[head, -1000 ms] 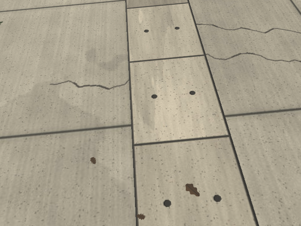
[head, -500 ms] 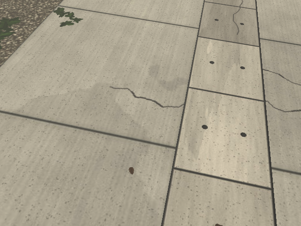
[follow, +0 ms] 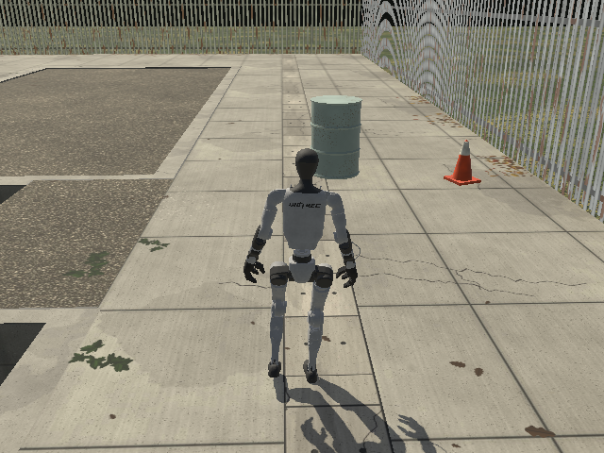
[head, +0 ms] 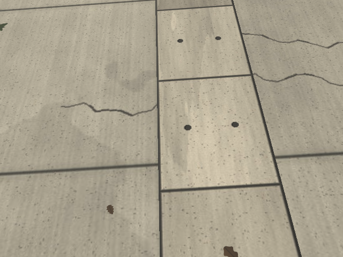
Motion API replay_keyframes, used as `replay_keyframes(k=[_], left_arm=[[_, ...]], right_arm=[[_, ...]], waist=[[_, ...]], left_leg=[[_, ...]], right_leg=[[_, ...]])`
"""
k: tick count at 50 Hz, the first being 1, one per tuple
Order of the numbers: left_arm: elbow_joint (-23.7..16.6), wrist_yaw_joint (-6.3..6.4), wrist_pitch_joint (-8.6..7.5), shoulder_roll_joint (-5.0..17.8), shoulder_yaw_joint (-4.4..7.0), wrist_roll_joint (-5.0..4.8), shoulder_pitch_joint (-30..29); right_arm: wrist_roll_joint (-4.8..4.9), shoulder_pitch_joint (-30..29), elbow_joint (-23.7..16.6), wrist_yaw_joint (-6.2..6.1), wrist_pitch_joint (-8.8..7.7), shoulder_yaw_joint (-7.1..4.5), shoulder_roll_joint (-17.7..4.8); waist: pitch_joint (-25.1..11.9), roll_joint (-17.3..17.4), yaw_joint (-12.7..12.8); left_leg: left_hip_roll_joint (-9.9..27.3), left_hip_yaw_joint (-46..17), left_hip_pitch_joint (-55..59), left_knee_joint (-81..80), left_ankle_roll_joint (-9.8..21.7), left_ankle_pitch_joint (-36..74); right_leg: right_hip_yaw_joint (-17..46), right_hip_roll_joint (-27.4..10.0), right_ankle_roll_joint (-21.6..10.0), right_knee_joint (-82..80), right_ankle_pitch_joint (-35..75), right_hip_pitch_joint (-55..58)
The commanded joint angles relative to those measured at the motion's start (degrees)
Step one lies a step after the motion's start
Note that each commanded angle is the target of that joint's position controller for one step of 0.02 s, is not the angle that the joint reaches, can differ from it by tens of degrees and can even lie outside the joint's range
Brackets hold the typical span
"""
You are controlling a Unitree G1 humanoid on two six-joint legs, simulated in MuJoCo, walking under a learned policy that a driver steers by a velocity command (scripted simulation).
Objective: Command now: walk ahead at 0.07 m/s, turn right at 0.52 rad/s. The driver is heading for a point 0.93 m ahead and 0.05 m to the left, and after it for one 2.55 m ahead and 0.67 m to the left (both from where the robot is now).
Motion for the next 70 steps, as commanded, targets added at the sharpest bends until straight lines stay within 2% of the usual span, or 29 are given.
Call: replay_keyframes(k=[1, 7, 12, 17, 19, 20, 21, 22, 23, 25, 29, 35, 38, 39, 40, 41, 42, 43, 44, 46, 50, 57, 60, 62, 63, 64, 65, 67, 70], left_arm=[[-2.70, 0.43, -0.21, 9.61, 2.64, 0.10, 3.05], [-2.90, 1.21, 1.21, 10.10, 3.04, 0.46, 5.02], [-3.04, 1.46, 1.58, 9.97, 3.11, 0.95, 5.54], [-2.30, 1.58, 1.68, 6.68, 1.11, 1.87, 3.34], [-0.93, 2.02, 1.78, 5.54, -0.11, 1.24, 2.98], [-0.30, 2.09, 1.58, 5.51, -0.32, 1.45, 4.82], [-0.62, 1.97, 1.22, 3.60, -0.94, 1.90, 5.98], [-1.65, 1.81, 0.99, 5.25, -0.60, 1.55, 4.80], [-2.36, 1.82, 0.59, 8.57, 0.09, 2.80, 0.42], [-2.89, 0.77, -0.40, 8.50, 0.38, 2.49, -2.51], [-2.91, -0.88, -1.60, 5.69, -0.28, 2.38, -4.41], [-5.85, -0.58, -2.36, 4.83, -1.03, 1.30, -11.41], [-4.15, 0.40, -3.24, 4.78, -0.98, 0.60, -4.54], [-2.82, 1.17, -3.75, 6.43, -0.40, 0.92, -0.22], [-1.84, 2.20, -4.22, 10.85, 0.70, 1.67, 6.26], [-1.69, 2.83, -3.72, 18.57, 2.38, 2.65, 11.20], [-0.76, 2.85, -3.11, 17.42, 2.66, 2.77, 9.58], [-1.87, 2.36, -3.22, 12.03, 1.34, 2.30, 6.17], [-2.29, 2.02, -3.63, 8.63, 0.47, 1.97, 3.76], [-1.78, 2.08, -4.42, 6.43, -0.30, 1.96, 4.04], [0.84, 1.27, -5.47, 5.87, -0.25, 1.32, 9.03], [4.18, 1.16, -5.53, 6.33, -0.39, 1.24, 11.44], [6.98, 1.45, -5.06, 7.95, -0.40, 0.95, 14.07], [8.32, 1.58, -4.18, 9.10, -0.55, 0.63, 14.21], [7.36, 1.29, -4.16, 7.92, -1.12, 0.24, 13.91], [4.81, 0.12, -3.97, -0.63, -2.92, -0.91, 19.74], [5.43, 1.01, -3.67, 7.90, -0.43, -0.52, 15.36], [3.77, 0.76, -4.15, 6.09, -0.56, -0.49, 9.38], [7.34, -0.06, -1.46, 2.74, -0.63, 1.58, 14.01]], right_arm=[[-0.02, 5.38, -1.74, -0.23, 1.12, -1.29, -4.82], [0.22, -1.82, -4.18, -0.74, 2.00, -1.64, -5.69], [0.78, -3.73, -4.93, -1.12, 1.63, -1.35, -5.65], [1.74, -1.50, -3.70, -1.24, 1.21, -0.37, -4.53], [1.41, 2.28, -1.73, -1.08, 0.82, 0.43, -2.60], [0.67, 2.00, -1.41, -1.22, 0.25, 0.33, -3.67], [-0.23, 2.23, -1.81, -1.40, -0.33, -0.03, -7.05], [-0.05, 2.61, -1.32, -0.91, 0.02, -1.57, -12.98], [0.21, 6.82, 0.58, -0.02, 0.11, -2.11, -12.06], [0.85, 6.23, 1.33, 0.92, -0.41, -1.79, -9.41], [1.29, 6.97, 2.16, 0.72, -1.50, -2.66, -9.05], [0.82, 11.48, 3.26, 0.94, -1.76, -4.36, -9.96], [0.88, 7.19, 1.63, 1.09, -1.72, -4.89, -10.42], [1.12, 6.66, 1.25, 0.95, -2.00, -4.70, -9.23], [1.62, 6.02, 0.18, 0.98, -2.75, -3.91, -6.30], [2.71, 5.03, -3.03, 1.27, -3.32, -2.46, -1.38], [1.00, 6.20, -2.23, 1.02, -2.64, -3.02, -5.80], [0.31, 5.82, -1.04, 1.49, -2.39, -3.39, -7.13], [0.24, 5.87, -0.26, 2.25, -2.38, -3.19, -5.94], [-0.33, 4.43, -0.32, 3.44, -1.76, -3.12, -5.37], [-0.17, -1.15, -3.05, 4.58, -0.88, -2.44, -3.91], [-0.30, -14.97, -8.90, 6.26, -1.17, 0.14, -1.17], [-0.89, -11.51, -7.74, 4.85, -1.45, 0.13, -2.16], [-1.46, 2.52, -2.89, 3.39, -2.32, -1.06, -5.04], [-2.58, 11.62, -0.18, 2.37, -2.73, -2.28, -8.62], [-3.17, 13.73, -0.25, 1.48, -2.83, -3.51, -14.57], [-0.30, 15.51, -1.06, 0.85, -2.25, -3.81, -13.65], [0.53, 5.22, 0.01, 0.70, -2.98, -2.05, -7.46], [0.62, 2.44, 1.04, 0.79, -4.77, -0.66, -2.70]], waist=[[-10.10, -5.06, -0.61], [-7.96, -6.66, 1.88], [-7.69, -7.46, 2.43], [-9.20, -7.94, 1.81], [-9.71, -6.79, -0.51], [-8.69, -4.91, 0.44], [-7.94, 3.76, 1.20], [-4.79, 9.85, 1.41], [-1.15, 8.55, -1.93], [1.22, 5.82, -0.99], [-2.17, 5.57, -0.86], [-3.26, 6.26, -3.65], [-4.28, 4.73, 1.26], [-5.54, 2.25, 3.42], [-8.83, -4.15, 6.54], [-13.47, -18.62, 8.03], [-8.81, -13.81, 5.03], [-3.31, -7.18, 3.31], [-0.57, -5.61, 2.05], [-0.73, -8.27, 1.82], [-2.86, -8.26, 2.09], [0.73, -7.66, 3.29], [-2.34, -8.39, 0.96], [-9.80, -7.76, -5.96], [-15.67, -5.34, -9.66], [-25.78, 9.76, -5.57], [-28.58, 1.03, -9.22], [-9.72, 0.17, -3.43], [-5.01, 1.37, 1.24]], left_leg=[[0.32, -0.72, -0.93, -1.70, -1.29, 2.90], [0.12, -2.71, -5.80, -8.75, -2.30, 4.50], [-1.14, -3.36, -3.83, -14.49, -1.46, 2.78], [-1.82, -0.63, 10.47, -25.65, 0.88, 0.47], [-2.27, 0.11, 21.87, -41.26, 2.39, 7.88], [-1.18, -3.48, 26.31, -44.42, 3.56, 7.84], [7.96, -15.68, 28.36, -48.68, 6.19, 1.25], [14.57, -28.10, 26.90, -52.68, 12.88, -6.93], [17.26, -34.15, 24.27, -55.41, 16.64, -11.71], [13.13, -30.65, 22.16, -56.78, 15.19, -13.82], [6.65, -23.12, 22.95, -55.59, 13.88, -2.83], [6.00, -25.29, 22.40, -51.79, 14.89, -0.24], [3.34, -25.01, 12.77, -47.11, 11.82, 2.64], [0.89, -23.30, 6.46, -42.69, 9.80, 1.95], [-2.75, -18.18, -1.27, -32.49, 7.34, -3.21], [-10.33, -7.25, -10.78, -16.09, 5.26, -11.64], [-5.22, -5.36, -13.01, -6.92, 5.63, -10.01], [-2.59, -6.00, -12.94, -4.03, 6.17, -5.05], [-1.06, -5.50, -11.89, -4.28, 5.68, -0.52], [0.18, -3.20, -11.37, -3.12, 4.53, 4.59], [0.34, -1.23, -15.51, -0.97, 3.44, 9.35], [-0.54, 6.62, -5.94, -24.67, 4.86, 17.64], [-4.80, 8.87, 4.26, -29.48, 8.85, 13.43], [-6.98, 8.11, 22.10, -35.55, 12.03, 13.81], [0.85, 0.86, 37.86, -36.00, 14.23, 11.71], [23.86, -28.20, 57.13, -36.65, 21.59, 15.17], [24.81, -36.39, 52.54, -42.68, 22.36, 15.24], [18.33, -17.86, 34.06, -48.15, 16.90, 20.15], [12.91, -5.77, 21.29, -53.21, 12.10, 23.89]], right_leg=[[14.40, -14.78, -7.18, -6.23, 27.07, 8.20], [21.42, -13.93, -5.50, -7.38, 9.54, 9.70], [24.55, -13.65, -5.59, -5.37, 10.67, 10.96], [21.72, -13.75, -4.88, -2.95, 21.07, 7.72], [20.28, -12.19, -2.52, -2.52, 9.83, 4.53], [19.83, -10.40, -0.80, -2.01, -2.92, 0.95], [14.77, -6.59, 0.67, 4.94, -16.17, -3.31], [3.94, 0.87, 1.73, 10.61, -20.70, -11.25], [1.67, -1.59, 2.62, 16.24, -22.50, -14.21], [1.83, -3.72, 4.62, 21.49, -17.99, -15.15], [-0.90, -4.21, 7.24, 22.25, -12.02, -13.68], [-1.40, -4.08, 8.02, 11.25, -12.66, -10.49], [-1.54, -2.82, 6.87, -0.36, -6.11, 6.60], [-0.26, -4.20, 6.35, -2.53, -4.48, 16.61], [8.32, -13.32, 4.72, -5.64, -12.63, 27.05], [31.75, -28.64, -0.07, -14.74, -34.74, 32.96], [38.11, -31.91, -3.09, -15.78, -39.44, 25.29], [32.10, -28.65, -2.92, -15.31, -36.01, 20.35], [24.28, -25.20, -1.88, -15.92, -26.71, 17.13], [13.28, -20.83, -0.48, -16.18, -11.15, 16.92], [3.34, -19.93, -0.72, -13.73, 14.21, 20.43], [-7.08, -18.85, -0.17, -15.33, 24.14, 15.61], [-8.51, -20.52, -0.22, -7.60, 48.11, 19.47], [-9.40, -19.69, 0.20, 9.73, 52.56, 17.30], [-9.20, -17.85, 0.66, 24.16, 35.62, 6.39], [-9.00, -8.00, 2.98, 48.52, -22.21, -14.87], [1.43, -4.78, 2.35, 56.48, -23.03, -17.80], [1.42, -10.32, 1.79, 48.92, -12.62, -19.04], [0.87, -11.86, 2.90, 42.96, -9.82, -10.01]])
